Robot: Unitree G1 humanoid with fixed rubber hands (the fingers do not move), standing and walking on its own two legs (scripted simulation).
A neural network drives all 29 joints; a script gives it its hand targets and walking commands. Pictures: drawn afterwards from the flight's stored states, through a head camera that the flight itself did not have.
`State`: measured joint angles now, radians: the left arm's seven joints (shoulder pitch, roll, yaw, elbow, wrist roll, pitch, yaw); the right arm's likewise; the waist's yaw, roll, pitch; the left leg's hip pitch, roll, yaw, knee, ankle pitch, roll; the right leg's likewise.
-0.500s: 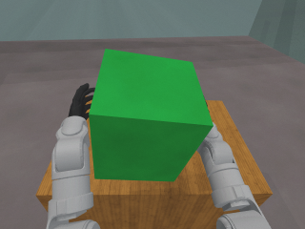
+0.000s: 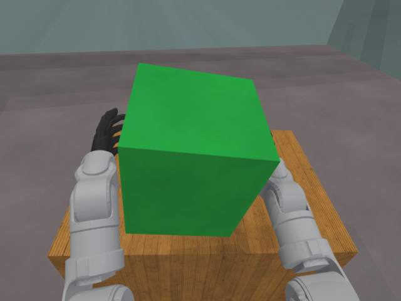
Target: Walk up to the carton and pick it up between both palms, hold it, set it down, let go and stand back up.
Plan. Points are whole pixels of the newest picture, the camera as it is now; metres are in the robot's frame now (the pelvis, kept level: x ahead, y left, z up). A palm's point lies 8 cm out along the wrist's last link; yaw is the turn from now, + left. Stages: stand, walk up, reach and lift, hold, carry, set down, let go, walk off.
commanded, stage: hold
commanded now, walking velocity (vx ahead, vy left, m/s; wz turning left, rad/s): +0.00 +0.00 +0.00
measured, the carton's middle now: (188, 157) +0.35 +0.01 +0.16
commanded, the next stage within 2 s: none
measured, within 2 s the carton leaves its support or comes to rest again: neither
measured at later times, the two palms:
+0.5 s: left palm (105, 152) +0.35 +0.16 +0.18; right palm (264, 156) +0.35 -0.15 +0.16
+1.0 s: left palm (105, 152) +0.35 +0.16 +0.17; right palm (262, 157) +0.35 -0.14 +0.15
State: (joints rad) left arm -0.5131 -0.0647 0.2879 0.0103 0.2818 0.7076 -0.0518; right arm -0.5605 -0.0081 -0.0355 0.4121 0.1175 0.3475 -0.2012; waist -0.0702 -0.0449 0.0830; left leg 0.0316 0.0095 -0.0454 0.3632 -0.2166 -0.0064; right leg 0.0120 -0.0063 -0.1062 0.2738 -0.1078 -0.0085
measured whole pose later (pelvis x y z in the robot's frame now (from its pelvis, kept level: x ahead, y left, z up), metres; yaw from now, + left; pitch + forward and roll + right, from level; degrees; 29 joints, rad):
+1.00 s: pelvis +0.00 +0.00 +0.00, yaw +0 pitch -10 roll -1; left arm -0.51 -0.06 0.27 0.01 0.28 0.71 -0.05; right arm -0.54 0.00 -0.04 0.41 0.13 0.33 -0.20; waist -0.07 -0.04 0.09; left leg 0.03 0.01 -0.05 0.37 -0.22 -0.01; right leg 0.01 0.00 -0.11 0.27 -0.11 -0.01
